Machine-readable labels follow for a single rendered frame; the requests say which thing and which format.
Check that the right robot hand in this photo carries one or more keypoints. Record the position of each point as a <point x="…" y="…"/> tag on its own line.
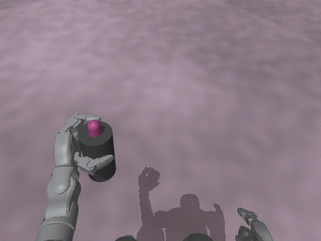
<point x="258" y="232"/>

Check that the left robot hand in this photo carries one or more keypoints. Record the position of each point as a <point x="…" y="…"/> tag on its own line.
<point x="67" y="149"/>

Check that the left robot arm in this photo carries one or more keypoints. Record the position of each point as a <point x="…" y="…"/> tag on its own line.
<point x="60" y="216"/>

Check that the bottle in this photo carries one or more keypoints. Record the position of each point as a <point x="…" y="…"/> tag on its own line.
<point x="96" y="140"/>

